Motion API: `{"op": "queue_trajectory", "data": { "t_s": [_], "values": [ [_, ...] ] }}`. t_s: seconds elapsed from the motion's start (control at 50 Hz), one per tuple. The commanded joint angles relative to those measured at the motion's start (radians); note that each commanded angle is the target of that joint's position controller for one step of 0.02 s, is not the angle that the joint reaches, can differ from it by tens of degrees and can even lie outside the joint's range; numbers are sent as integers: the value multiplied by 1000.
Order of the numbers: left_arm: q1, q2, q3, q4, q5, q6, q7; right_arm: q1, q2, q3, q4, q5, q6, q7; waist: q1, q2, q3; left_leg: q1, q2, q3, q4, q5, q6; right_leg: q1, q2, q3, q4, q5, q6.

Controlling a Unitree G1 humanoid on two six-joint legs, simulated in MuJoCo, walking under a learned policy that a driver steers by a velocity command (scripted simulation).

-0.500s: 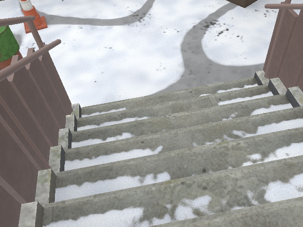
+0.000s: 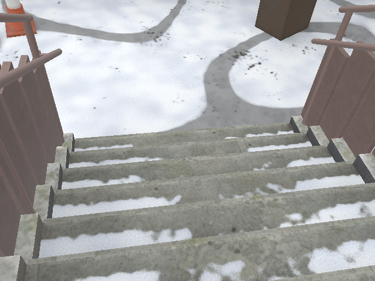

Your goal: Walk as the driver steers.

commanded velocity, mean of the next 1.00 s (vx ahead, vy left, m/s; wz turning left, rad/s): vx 0.05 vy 0.00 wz -0.01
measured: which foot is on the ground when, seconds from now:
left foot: down 0.00-0.98, up 1.00-1.00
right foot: down 0.00-1.00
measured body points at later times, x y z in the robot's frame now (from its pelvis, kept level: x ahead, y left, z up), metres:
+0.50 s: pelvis +0.06 -0.02 +0.01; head +0.07 -0.02 +0.46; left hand +0.09 +0.22 -0.14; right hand +0.11 -0.26 -0.14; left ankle +0.00 +0.09 -0.73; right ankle +0.05 -0.17 -0.73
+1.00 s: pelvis +0.10 -0.04 -0.01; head +0.10 -0.06 +0.44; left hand +0.12 +0.21 -0.15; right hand +0.06 -0.29 -0.16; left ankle +0.00 +0.09 -0.73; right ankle +0.07 -0.16 -0.73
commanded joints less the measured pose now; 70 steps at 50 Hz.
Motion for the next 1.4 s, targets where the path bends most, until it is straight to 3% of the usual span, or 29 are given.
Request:
{"op": "queue_trajectory", "data": {
  "t_s": [0.02, 0.08, 0.22, 0.32, 0.44, 0.74, 0.8, 0.84, 0.88, 0.9, 0.94, 0.96, 0.98, 1.0, 1.02, 1.04, 1.06, 1.1, 1.14, 1.16, 1.18, 1.2, 1.22, 1.26, 1.3, 1.34, 1.36, 1.38, 1.4],
  "values": [
    [3, 17, 7, -36, -1, -9, 0, -61, -108, -24, -63, 10, -27, -5, 10, 191, 74, -66, 192, -305, -290, -204, 55, 14, -12, -13, -51, 29, 7],
    [-7, 20, 6, -27, 2, -14, 2, -20, -114, -23, -34, 10, -32, -6, 13, 145, 45, -47, 174, -265, -275, -56, 45, 79, -31, 1, -68, 87, 26],
    [-10, 41, 5, 26, -9, -18, 23, 42, -116, -40, 40, 37, -30, -15, 11, 33, 22, 85, 116, -133, -194, 350, 31, 127, -53, 17, -117, 193, 37],
    [-6, 40, 6, 73, -26, -23, 19, 19, -119, -52, 63, 41, -4, -20, 4, 32, 4, 147, 97, -99, -138, 437, 30, 114, -42, -8, -115, 270, 23],
    [5, 50, 13, 113, -36, -26, 24, 1, -128, -58, 85, 43, 7, -27, 0, 34, 5, 146, 79, -75, -122, 387, 11, 119, -35, -16, -115, 323, 9],
    [47, 29, 13, 199, -29, -26, 33, 21, -126, -53, 146, 48, -1, -30, 5, 40, 55, 99, 75, -56, -138, 260, -10, 121, -18, -27, -125, 242, -1],
    [40, 19, 16, 203, -39, -26, 38, 38, -139, -61, 161, 61, -3, -35, -4, 75, 72, 65, 55, -59, -162, -179, 19, 72, 48, -95, -63, -125, -9],
    [-10, 21, 20, 173, -46, -43, 39, 80, -182, -76, 160, 71, -17, -38, -30, 157, 145, 21, 131, -195, -238, -502, 93, -74, 84, -131, 51, -285, -32],
    [-88, 10, 15, 129, -54, -81, 30, 133, -226, -88, 167, 72, -36, -36, -55, 218, 221, 44, 286, -421, -339, -562, 183, -225, 41, -137, 133, -219, -56],
    [-101, 10, 16, 119, -51, -100, 24, 126, -233, -91, 164, 72, -47, -37, -52, 209, 242, 25, 310, -453, -328, -497, 201, -234, 18, -125, 127, -198, -69],
    [-7, 4, 23, 162, -40, -116, 10, 78, -217, -86, 154, 68, -58, -32, -5, 213, 193, -58, 282, -380, -255, -418, 182, -94, 15, -132, 72, -170, -99],
    [114, 12, 33, 206, -49, -120, 6, 16, -196, -79, 135, 74, -59, -32, 57, 169, 159, -141, 231, -294, -179, -385, 148, 38, 28, -129, 43, -168, -116],
    [248, 37, 45, 254, -55, -126, 5, -44, -157, -67, 115, 76, -68, -29, 113, 88, 137, -284, 133, -169, -11, -285, 100, 199, 0, -33, -13, -212, -150],
    [381, 114, 68, 289, -59, -128, 3, -83, -85, -46, 75, 78, -96, -23, 146, -151, 106, -498, 4, 16, 323, -199, 28, 383, -152, 257, -150, -259, -240],
    [470, 135, 67, 295, -34, -133, -9, -103, -110, -56, 58, 74, -126, -21, 167, -252, 72, -686, -15, -26, 578, -324, 10, 488, -318, 593, -264, -164, -347],
    [416, 93, 50, 278, -21, -142, -13, -112, -122, -60, 50, 81, -150, -18, 133, -157, 98, -784, 31, -115, 652, -295, 38, 496, -339, 603, -249, -114, -353],
    [337, 90, 46, 249, -26, -142, -12, -85, -120, -60, 68, 79, -157, -14, 94, -95, 109, -820, 74, -115, 707, -211, 51, 483, -321, 507, -207, -50, -331],
    [224, 53, 22, 218, -29, -126, -6, -63, -151, -74, 73, 54, -144, -9, 36, 17, 100, -716, 166, -102, 597, -44, 49, 312, -286, 307, -199, 84, -242],
    [186, 34, 7, 214, -18, -113, 3, -42, -127, -70, 77, 39, -126, -1, 11, -42, 66, -559, 160, -40, 563, 79, 11, 158, -211, 167, -210, 228, -210],
    [201, 39, 5, 227, 2, -115, 4, -15, -125, -70, 92, 33, -120, 9, 0, -38, 43, -481, 138, -17, 617, 198, 7, 86, -191, 107, -160, 277, -205],
    [190, 48, 4, 224, 2, -120, 9, -28, -126, -70, 85, 32, -117, 10, -4, -22, 49, -465, 126, 3, 608, 257, 1, 41, -166, 61, -140, 307, -195],
    [238, 38, -8, 244, -12, -132, 24, -113, -141, -74, 46, 31, -126, 19, 12, 0, 62, -552, 160, -75, 438, 450, 23, 111, -156, 62, -94, 186, -157],
    [257, 36, -14, 249, -18, -137, 34, -189, -137, -70, 17, 23, -135, 27, 45, -24, 76, -594, 141, -58, 329, 547, 30, 144, -152, 59, -62, 179, -149],
    [219, 43, -21, 238, -37, -135, 64, -298, -88, -49, -17, -5, -146, 57, 73, -4, 97, -272, 58, 24, 0, 858, 9, -112, -32, -69, -15, 9, -122],
    [234, 98, -9, 246, -36, -131, 69, -335, -83, -44, -55, 23, -127, 68, 86, -46, 80, -122, 44, 5, 21, 838, -20, -196, -48, -44, 29, -54, -139],
    [212, 93, -6, 233, -43, -125, 71, -323, -121, -51, -78, 50, -102, 66, 79, -54, 114, -160, 78, -38, 3, 711, -22, -136, -76, -3, 141, -27, -142],
    [193, 101, -5, 219, -28, -116, 66, -242, -143, -59, -45, 47, -95, 67, 42, -42, 75, -87, 63, 1, 80, 696, -26, -134, -87, 11, 225, 25, -140],
    [161, 99, -1, 214, -30, -103, 60, -107, -175, -75, 11, 48, -82, 59, -17, -48, 42, -14, 85, 3, 68, 631, -19, -94, -85, 2, 369, 115, -122],
    [126, 109, 3, 217, -29, -101, 42, 93, -214, -96, 85, 50, -78, 53, -121, -16, -35, 141, 77, 48, 50, 584, -4, -55, -71, -12, 597, 283, -95]
  ]
}}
